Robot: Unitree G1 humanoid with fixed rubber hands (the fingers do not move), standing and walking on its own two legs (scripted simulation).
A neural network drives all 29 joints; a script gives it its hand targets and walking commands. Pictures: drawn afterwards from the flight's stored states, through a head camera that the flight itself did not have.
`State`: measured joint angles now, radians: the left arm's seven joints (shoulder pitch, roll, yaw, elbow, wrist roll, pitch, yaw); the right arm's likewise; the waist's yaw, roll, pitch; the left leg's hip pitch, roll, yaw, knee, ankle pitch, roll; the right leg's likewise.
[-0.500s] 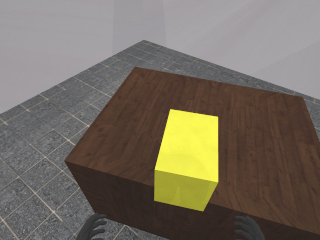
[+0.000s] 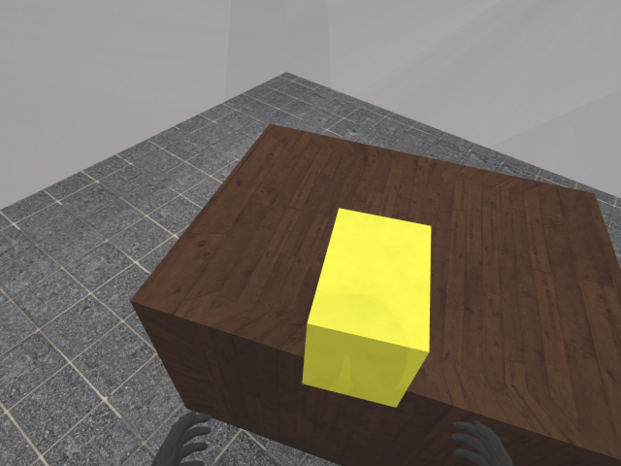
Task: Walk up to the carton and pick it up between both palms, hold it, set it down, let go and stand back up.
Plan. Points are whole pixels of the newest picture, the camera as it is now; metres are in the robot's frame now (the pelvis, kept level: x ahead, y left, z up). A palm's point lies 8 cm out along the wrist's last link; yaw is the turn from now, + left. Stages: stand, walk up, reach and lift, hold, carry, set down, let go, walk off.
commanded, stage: let go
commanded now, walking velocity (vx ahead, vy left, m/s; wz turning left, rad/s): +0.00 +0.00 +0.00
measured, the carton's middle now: (366, 304) +0.42 -0.07 -0.08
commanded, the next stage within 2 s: stand in 0.38 s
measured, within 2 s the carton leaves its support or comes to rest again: neither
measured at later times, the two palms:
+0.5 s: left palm out of the picture +0.12 +0.21 -0.10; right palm out of the picture +0.10 -0.23 -0.10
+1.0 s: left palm out of the picture -0.06 +0.22 -0.15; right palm out of the picture -0.02 -0.23 -0.14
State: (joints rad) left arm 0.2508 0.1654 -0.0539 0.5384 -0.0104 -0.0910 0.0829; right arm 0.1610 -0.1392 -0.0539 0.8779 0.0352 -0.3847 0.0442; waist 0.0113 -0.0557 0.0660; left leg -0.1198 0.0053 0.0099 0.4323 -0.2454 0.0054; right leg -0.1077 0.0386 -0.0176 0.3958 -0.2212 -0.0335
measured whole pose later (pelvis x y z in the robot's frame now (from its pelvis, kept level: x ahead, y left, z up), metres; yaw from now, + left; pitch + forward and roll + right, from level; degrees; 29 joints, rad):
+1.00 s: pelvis -0.03 +0.00 +0.00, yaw +3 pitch -1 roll -1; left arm 0.41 0.15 0.05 0.98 0.02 0.02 0.02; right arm 0.34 -0.16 -0.03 1.04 -0.02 0.02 -0.01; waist 0.01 0.00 -0.04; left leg -0.24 -0.01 -0.04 0.46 -0.20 0.01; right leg -0.19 0.02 -0.08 0.39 -0.18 -0.03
